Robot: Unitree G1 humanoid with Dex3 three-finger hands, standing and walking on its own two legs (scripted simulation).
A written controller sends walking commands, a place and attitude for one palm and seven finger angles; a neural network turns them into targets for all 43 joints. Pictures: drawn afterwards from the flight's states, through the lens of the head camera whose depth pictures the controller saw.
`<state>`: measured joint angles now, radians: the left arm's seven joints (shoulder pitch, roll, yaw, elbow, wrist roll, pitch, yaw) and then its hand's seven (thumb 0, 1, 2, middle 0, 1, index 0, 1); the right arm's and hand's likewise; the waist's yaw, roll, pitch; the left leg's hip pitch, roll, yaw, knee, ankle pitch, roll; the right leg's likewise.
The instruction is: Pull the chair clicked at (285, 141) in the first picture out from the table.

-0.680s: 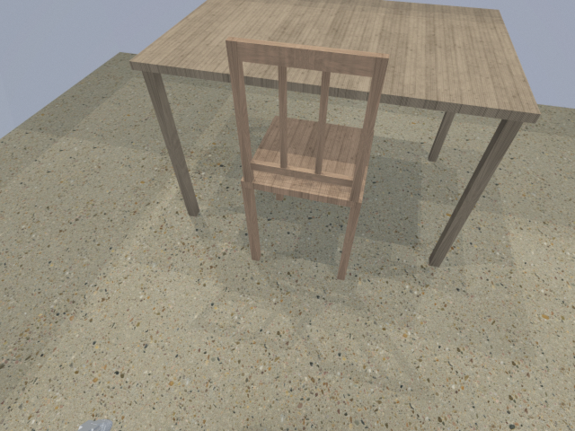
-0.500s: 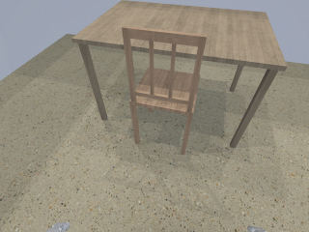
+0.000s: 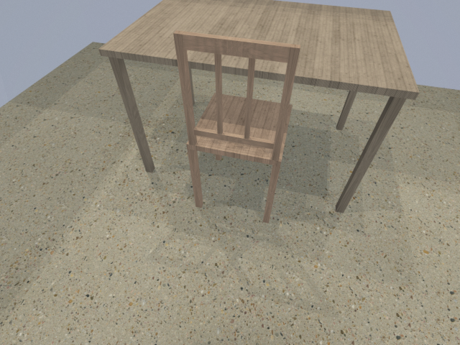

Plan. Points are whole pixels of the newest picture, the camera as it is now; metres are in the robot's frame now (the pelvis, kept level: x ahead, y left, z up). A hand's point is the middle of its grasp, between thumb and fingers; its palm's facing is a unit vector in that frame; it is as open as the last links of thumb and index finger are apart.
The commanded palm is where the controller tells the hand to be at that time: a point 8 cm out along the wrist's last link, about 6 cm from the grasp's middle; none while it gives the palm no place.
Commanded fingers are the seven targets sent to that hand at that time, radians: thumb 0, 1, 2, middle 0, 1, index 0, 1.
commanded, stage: stand and wait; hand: left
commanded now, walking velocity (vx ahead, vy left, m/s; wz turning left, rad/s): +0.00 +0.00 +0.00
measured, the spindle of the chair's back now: (219, 97) +0.89 +0.09 -0.07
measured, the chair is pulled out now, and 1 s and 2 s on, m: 0.00 0.00 0.00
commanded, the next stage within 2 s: look at it before walking up in 0.14 s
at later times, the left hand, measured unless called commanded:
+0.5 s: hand out of the picture +0.08 +0.25 -0.15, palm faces -0.03 -0.94 -0.34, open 7.4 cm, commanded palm none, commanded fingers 0.00 0.90 0.90 -0.20 -0.30 -0.20 -0.30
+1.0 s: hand out of the picture +0.07 +0.25 -0.15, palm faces -0.03 -0.94 -0.34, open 7.4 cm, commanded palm none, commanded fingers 0.00 0.90 0.90 -0.20 -0.30 -0.20 -0.30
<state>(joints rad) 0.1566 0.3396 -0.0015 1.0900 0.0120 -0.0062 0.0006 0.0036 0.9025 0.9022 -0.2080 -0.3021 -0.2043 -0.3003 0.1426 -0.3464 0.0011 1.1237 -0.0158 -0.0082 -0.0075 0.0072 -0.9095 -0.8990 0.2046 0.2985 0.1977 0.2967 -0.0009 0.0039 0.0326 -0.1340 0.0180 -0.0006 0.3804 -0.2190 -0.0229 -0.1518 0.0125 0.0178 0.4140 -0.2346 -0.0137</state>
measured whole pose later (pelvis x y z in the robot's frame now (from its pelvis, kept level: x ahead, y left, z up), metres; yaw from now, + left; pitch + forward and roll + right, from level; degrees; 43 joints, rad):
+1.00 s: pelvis +0.00 +0.01 +0.00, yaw -1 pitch -2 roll +0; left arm 0.15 0.34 0.00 1.09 0.02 -0.01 0.00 0.00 0.90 0.90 -0.21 -0.30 -0.20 -0.30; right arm 0.11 -0.34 0.00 1.12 -0.01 -0.02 -0.01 0.01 -0.91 -0.90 0.21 0.30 0.20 0.30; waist 0.01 0.00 0.03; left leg -0.11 0.02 0.02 0.35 -0.21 -0.02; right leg -0.14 0.01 0.04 0.38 -0.21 -0.01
